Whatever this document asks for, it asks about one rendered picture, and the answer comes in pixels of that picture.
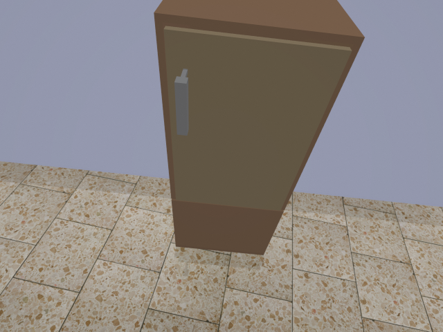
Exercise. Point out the handle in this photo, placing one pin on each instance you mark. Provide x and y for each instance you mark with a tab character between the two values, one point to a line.
181	101

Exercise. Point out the cupboard door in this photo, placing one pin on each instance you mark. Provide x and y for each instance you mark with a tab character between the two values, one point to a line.
254	105

